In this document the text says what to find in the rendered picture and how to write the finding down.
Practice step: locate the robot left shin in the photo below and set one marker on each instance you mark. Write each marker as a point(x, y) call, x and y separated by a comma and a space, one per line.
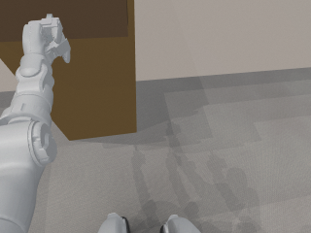
point(112, 215)

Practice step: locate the right robot thigh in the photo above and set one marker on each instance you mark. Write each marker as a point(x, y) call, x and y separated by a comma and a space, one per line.
point(179, 225)

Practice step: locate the handle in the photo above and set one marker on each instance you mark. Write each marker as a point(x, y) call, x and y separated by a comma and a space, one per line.
point(49, 36)

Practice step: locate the cabinet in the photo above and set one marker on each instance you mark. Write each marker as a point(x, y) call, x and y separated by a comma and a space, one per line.
point(94, 95)

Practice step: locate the robot left hand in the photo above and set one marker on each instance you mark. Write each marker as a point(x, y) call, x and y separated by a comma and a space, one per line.
point(35, 40)

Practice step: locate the drawer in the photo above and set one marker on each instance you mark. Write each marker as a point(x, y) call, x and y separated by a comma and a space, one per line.
point(80, 19)

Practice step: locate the left robot upper arm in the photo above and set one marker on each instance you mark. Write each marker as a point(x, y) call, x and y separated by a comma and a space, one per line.
point(26, 148)

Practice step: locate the left robot forearm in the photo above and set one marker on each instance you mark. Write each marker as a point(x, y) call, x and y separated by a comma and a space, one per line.
point(33, 98)

